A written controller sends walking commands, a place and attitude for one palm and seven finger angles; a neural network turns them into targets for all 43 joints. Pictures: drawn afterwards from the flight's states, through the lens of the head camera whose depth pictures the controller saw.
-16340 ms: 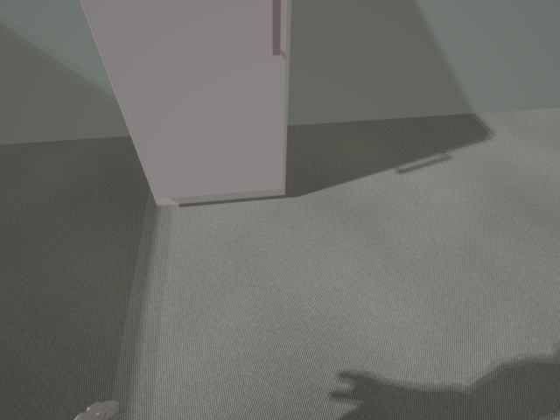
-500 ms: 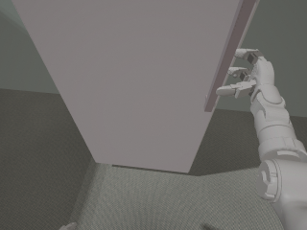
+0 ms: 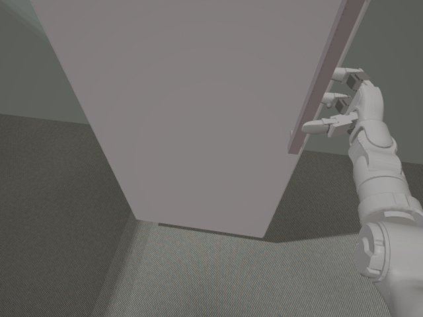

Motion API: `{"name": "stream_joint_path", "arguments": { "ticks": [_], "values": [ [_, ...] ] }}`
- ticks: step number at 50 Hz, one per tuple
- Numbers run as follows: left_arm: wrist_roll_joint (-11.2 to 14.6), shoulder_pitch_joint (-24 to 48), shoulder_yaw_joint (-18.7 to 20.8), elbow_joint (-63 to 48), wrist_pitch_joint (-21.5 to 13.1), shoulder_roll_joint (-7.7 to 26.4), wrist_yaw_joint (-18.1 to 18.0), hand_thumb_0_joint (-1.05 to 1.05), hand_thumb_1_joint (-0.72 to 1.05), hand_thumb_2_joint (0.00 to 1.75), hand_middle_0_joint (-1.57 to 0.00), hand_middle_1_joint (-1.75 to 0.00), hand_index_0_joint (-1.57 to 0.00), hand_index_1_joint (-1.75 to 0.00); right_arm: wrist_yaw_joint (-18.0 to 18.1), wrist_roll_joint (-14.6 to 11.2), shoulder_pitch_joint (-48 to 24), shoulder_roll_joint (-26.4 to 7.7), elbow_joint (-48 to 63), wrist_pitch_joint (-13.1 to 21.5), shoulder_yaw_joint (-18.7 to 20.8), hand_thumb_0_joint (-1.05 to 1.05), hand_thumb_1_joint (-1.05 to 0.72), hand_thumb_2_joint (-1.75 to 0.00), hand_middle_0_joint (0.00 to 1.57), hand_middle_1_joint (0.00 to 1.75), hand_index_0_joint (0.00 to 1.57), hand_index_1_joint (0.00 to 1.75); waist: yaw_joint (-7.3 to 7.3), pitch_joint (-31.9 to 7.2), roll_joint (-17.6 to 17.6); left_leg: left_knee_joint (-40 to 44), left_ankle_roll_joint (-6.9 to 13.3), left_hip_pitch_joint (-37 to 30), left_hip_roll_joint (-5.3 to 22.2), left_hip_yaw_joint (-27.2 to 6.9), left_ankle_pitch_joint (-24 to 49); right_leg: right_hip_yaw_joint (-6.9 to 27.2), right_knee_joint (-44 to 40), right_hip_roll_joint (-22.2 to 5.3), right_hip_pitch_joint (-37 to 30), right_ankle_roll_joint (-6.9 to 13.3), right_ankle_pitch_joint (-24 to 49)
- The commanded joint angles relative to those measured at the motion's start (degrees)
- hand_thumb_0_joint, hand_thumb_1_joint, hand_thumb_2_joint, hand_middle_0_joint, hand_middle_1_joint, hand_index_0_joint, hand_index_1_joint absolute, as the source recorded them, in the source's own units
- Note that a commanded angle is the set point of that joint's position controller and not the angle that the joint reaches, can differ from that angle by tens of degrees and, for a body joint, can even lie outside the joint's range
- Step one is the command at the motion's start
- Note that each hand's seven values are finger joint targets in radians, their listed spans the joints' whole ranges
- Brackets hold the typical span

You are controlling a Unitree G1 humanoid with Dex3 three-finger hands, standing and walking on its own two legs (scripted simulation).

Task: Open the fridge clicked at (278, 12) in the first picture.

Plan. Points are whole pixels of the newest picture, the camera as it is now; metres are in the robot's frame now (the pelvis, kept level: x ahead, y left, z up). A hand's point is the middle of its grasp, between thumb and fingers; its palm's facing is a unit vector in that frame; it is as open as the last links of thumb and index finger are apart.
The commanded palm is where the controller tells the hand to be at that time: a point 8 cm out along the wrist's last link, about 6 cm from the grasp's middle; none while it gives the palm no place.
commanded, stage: slide the fingers in behind the handle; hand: right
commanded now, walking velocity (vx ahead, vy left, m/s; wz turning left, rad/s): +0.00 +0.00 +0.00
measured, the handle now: (317, 78) +0.53 -0.11 +0.19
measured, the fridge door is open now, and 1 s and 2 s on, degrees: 0 0 0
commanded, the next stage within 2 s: grip the handle and tug to test in 1.48 s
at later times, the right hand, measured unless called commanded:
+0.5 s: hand (319, 105) +0.48 -0.12 +0.17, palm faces +0.01 +1.00 +0.01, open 14.0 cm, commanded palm +0.45 -0.17 +0.17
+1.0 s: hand (311, 106) +0.48 -0.10 +0.17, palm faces +0.01 +1.00 +0.00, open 14.0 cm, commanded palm +0.45 -0.15 +0.17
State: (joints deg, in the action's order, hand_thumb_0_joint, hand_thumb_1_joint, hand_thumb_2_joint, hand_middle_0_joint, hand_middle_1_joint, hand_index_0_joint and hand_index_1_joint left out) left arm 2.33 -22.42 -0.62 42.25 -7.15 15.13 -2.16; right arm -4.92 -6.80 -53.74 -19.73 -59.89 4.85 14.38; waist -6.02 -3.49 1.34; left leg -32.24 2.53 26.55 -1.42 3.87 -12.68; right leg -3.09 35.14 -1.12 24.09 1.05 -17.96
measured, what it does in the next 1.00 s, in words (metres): stands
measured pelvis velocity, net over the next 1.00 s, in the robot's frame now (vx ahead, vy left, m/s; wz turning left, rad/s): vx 0.01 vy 0.00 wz -0.01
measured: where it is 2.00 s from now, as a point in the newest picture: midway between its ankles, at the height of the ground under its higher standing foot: outside the picture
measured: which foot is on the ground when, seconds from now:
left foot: down 0.00-1.00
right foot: down 0.00-1.00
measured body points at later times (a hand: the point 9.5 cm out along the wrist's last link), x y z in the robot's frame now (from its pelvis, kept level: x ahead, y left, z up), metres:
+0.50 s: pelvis +0.01 +0.00 +0.00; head +0.03 +0.00 +0.45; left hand +0.09 +0.26 -0.11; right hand +0.47 -0.17 +0.17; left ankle +0.04 +0.09 -0.73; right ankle +0.00 -0.11 -0.73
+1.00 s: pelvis +0.01 +0.00 +0.00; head +0.03 +0.01 +0.45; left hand +0.07 +0.26 -0.12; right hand +0.47 -0.16 +0.17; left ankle +0.04 +0.09 -0.73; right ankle +0.00 -0.11 -0.73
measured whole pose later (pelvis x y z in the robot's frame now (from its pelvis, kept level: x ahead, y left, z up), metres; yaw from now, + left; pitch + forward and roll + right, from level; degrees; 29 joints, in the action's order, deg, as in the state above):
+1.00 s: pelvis +0.01 +0.00 +0.00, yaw +0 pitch +5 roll +0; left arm 2.2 -19.1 -0.5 42.4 -6.0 14.3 -2.6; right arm 0.3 -7.1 -51.4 -13.6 -53.8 1.1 10.1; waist -4.6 -3.1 1.3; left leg -30.8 2.8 23.4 -1.5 4.2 -12.8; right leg -2.6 33.3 -1.0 20.9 0.7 -17.6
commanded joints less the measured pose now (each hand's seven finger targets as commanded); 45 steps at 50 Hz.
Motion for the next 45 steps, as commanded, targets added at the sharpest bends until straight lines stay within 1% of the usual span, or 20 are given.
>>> {"name": "stream_joint_path", "arguments": {
  "ticks": [1,3,4,6,11,13,15,17,19,21,23,24,26,29,31,37,38,40,43,45],
  "values": [
    [0.50,-0.19,2.74,-6.29,-2.15,8.31,-0.60,0.00,0.90,0.90,-0.20,-0.30,-0.20,-0.30,0.84,-0.88,-28.19,-11.50,15.44,3.02,1.86,0.00,0.50,-0.30,0.30,1.20,0.30,1.20,0.52,-18.51,-2.03,3.97,-1.03,-13.48,0.05,-4.77,9.68,3.27,-5.00,1.22,-3.70,0.54,8.66],
    [0.42,0.17,2.82,-6.73,-1.95,8.24,-0.60,0.00,0.90,0.90,-0.20,-0.30,-0.20,-0.30,1.52,-0.11,-27.77,-11.31,18.57,3.09,1.36,0.00,0.50,-0.30,0.30,1.20,0.30,1.20,1.25,-19.74,-0.36,3.48,-0.74,-14.07,-0.06,-4.43,11.15,3.33,-5.19,1.21,-5.34,0.47,10.66],
    [0.45,0.71,2.68,-6.78,-2.06,7.79,-0.57,0.00,0.90,0.90,-0.20,-0.30,-0.20,-0.30,1.69,-0.29,-28.28,-9.36,19.63,3.05,-0.11,0.00,0.50,-0.30,0.30,1.20,0.30,1.20,0.72,-19.41,0.60,3.54,-0.75,-13.47,-0.11,-4.31,11.73,3.35,-5.13,1.22,-6.18,0.49,11.15],
    [0.53,0.85,2.64,-6.56,-1.91,7.84,-0.70,0.00,0.90,0.90,-0.20,-0.30,-0.20,-0.30,1.97,-0.50,-27.24,-9.63,19.21,2.63,0.34,0.00,0.50,-0.30,0.30,1.20,0.30,1.20,0.90,-18.94,-0.85,3.63,-0.77,-13.70,-0.23,-4.16,11.86,3.49,-5.17,1.21,-6.07,0.44,11.23],
    [0.61,1.96,2.44,-6.40,-1.73,7.40,-0.95,0.00,0.90,0.90,-0.20,-0.30,-0.20,-0.30,2.40,-1.00,-28.95,-5.40,19.86,1.22,-2.72,0.00,0.50,-0.30,0.30,1.20,0.30,1.20,0.17,-17.89,-0.68,4.02,-0.84,-12.15,-0.29,-3.58,11.85,3.75,-5.36,1.26,-7.99,0.39,11.83],
    [0.53,1.56,2.49,-5.72,-1.42,7.82,-1.14,0.00,0.90,0.90,-0.20,-0.30,-0.20,-0.30,2.82,-0.77,-28.66,-7.58,16.80,0.50,-0.71,0.00,0.50,-0.30,0.30,1.20,0.30,1.20,0.26,-16.29,-3.03,4.43,-0.98,-12.05,-0.15,-3.72,10.65,3.75,-5.44,1.26,-6.67,0.44,10.60],
    [0.43,1.79,2.24,-5.73,-1.44,7.59,-1.06,0.00,0.90,0.90,-0.20,-0.30,-0.20,-0.30,3.01,-0.81,-30.31,-7.23,15.97,0.49,-0.97,0.00,0.50,-0.30,0.30,1.20,0.30,1.20,-0.03,-16.26,-3.51,4.42,-1.12,-12.19,0.14,-3.99,9.75,3.78,-5.61,1.43,-5.65,0.46,9.30],
    [0.31,2.06,2.18,-6.08,-1.55,7.20,-0.87,0.00,0.90,0.90,-0.20,-0.30,-0.20,-0.30,3.09,-0.46,-30.30,-5.09,17.21,1.15,-2.72,0.00,0.50,-0.30,0.30,1.20,0.30,1.20,0.20,-18.05,-0.65,3.61,-0.77,-12.29,0.09,-3.76,11.97,3.75,-5.23,1.55,-7.32,0.30,11.70],
    [0.27,1.97,2.32,-6.12,-1.57,7.09,-0.75,0.00,0.90,0.90,-0.20,-0.30,-0.20,-0.30,3.20,-0.39,-30.15,-4.66,17.60,1.67,-2.99,0.00,0.50,-0.30,0.30,1.20,0.30,1.20,0.34,-19.38,-0.41,3.15,-0.75,-12.46,0.02,-3.60,13.71,3.81,-4.73,1.45,-8.37,0.19,13.68],
    [0.23,1.86,2.26,-5.81,-1.55,7.18,-0.70,0.00,0.90,0.90,-0.20,-0.30,-0.20,-0.30,3.22,-0.88,-29.93,-3.72,15.07,1.26,-3.14,0.00,0.50,-0.30,0.30,1.20,0.30,1.20,-0.07,-17.41,-2.70,3.49,-0.93,-11.83,-0.04,-3.52,12.52,3.88,-4.89,1.48,-6.98,0.23,11.94],
    [0.11,1.35,2.42,-5.66,-1.23,7.72,-0.73,0.00,0.90,0.90,-0.20,-0.30,-0.20,-0.30,3.47,-0.59,-29.36,-6.46,14.34,1.11,-0.78,0.00,0.50,-0.30,0.30,1.20,0.30,1.20,0.73,-18.31,-3.60,3.31,-0.91,-13.20,0.06,-3.80,13.39,3.66,-4.85,1.61,-6.17,0.27,12.45],
    [0.10,1.57,2.35,-5.94,-1.21,7.58,-0.71,0.00,0.90,0.90,-0.20,-0.30,-0.20,-0.30,3.61,-0.57,-30.20,-6.96,15.09,1.23,-0.45,0.00,0.50,-0.30,0.30,1.20,0.30,1.20,0.43,-18.97,-2.79,3.22,-1.03,-13.51,0.26,-4.10,13.99,3.46,-4.73,1.62,-5.99,0.38,12.62],
    [0.01,1.48,2.29,-5.95,-1.23,7.14,-0.55,0.00,0.90,0.90,-0.20,-0.30,-0.20,-0.30,3.75,0.01,-31.67,-5.38,16.45,1.80,-2.21,0.00,0.50,-0.30,0.30,1.20,0.30,1.20,-0.08,-19.09,-1.86,2.95,-0.99,-13.39,0.21,-3.99,14.69,3.39,-4.57,1.62,-6.48,0.32,13.15],
    [-0.01,1.48,2.60,-6.40,-1.16,7.19,-0.40,0.00,0.90,0.90,-0.20,-0.30,-0.20,-0.30,4.09,-0.03,-28.16,-6.62,18.37,2.56,-0.60,0.00,0.50,-0.30,0.30,1.20,0.30,1.20,1.31,-22.12,-1.40,2.30,-0.76,-15.44,0.02,-3.93,17.12,3.31,-4.37,1.52,-7.35,0.19,15.72],
    [0.15,1.80,2.70,-6.63,-1.27,6.94,-0.31,0.00,0.90,0.90,-0.20,-0.30,-0.20,-0.30,3.82,-0.56,-26.65,-4.25,19.05,2.18,-1.92,0.00,0.50,-0.30,0.30,1.20,0.30,1.20,1.12,-21.07,-2.53,2.69,-0.90,-15.50,-0.14,-3.90,17.54,3.06,-4.34,1.46,-7.23,0.28,15.65],
    [0.18,2.34,2.69,-6.59,-0.81,6.95,-0.53,0.00,0.90,0.90,-0.20,-0.30,-0.20,-0.30,4.27,-0.65,-26.10,-5.29,21.21,0.65,-0.98,0.00,0.50,-0.30,0.30,1.20,0.30,1.20,1.51,-19.74,-2.29,3.77,-0.98,-16.78,0.15,-4.60,16.89,2.66,-5.12,1.54,-6.36,0.40,14.10],
    [0.20,2.22,2.83,-6.50,-0.62,7.30,-0.69,0.00,0.90,0.90,-0.20,-0.30,-0.20,-0.30,4.47,-0.25,-24.87,-6.74,21.12,0.63,0.09,0.00,0.50,-0.30,0.30,1.20,0.30,1.20,1.80,-19.83,-3.09,3.77,-0.95,-17.17,0.07,-4.49,17.11,2.68,-5.17,1.52,-6.47,0.49,14.59],
    [0.23,2.70,2.62,-6.56,-0.83,6.80,-0.64,0.00,0.90,0.90,-0.20,-0.30,-0.20,-0.30,4.54,-0.53,-26.49,-3.57,22.03,0.48,-2.55,0.00,0.50,-0.30,0.30,1.20,0.30,1.20,1.13,-18.47,-1.84,4.24,-0.99,-15.76,0.08,-4.31,15.43,2.77,-5.52,1.52,-6.76,0.44,13.31],
    [0.11,2.43,2.68,-5.91,-0.75,7.27,-0.85,0.00,0.90,0.90,-0.20,-0.30,-0.20,-0.30,4.90,-0.42,-27.35,-5.36,20.65,0.21,-1.29,0.00,0.50,-0.30,0.30,1.20,0.30,1.20,1.02,-18.12,-2.82,4.73,-1.05,-15.55,0.20,-4.62,13.42,2.85,-5.69,1.59,-6.49,0.45,11.69],
    [0.23,2.98,2.46,-5.91,-1.05,6.70,-0.83,0.00,0.90,0.90,-0.20,-0.30,-0.20,-0.30,4.96,-0.58,-29.10,-2.64,20.74,0.37,-3.67,0.00,0.50,-0.30,0.30,1.20,0.30,1.20,0.30,-17.49,-1.95,4.90,-1.11,-14.32,0.16,-4.44,12.23,2.92,-5.67,1.65,-6.87,0.52,10.74]
  ]
}}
